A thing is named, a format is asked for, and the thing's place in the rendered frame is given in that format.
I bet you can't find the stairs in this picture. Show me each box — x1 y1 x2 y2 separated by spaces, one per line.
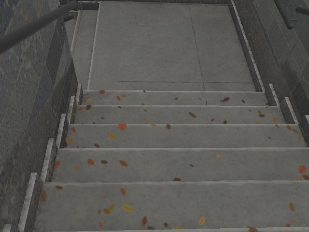
32 90 309 232
64 10 98 92

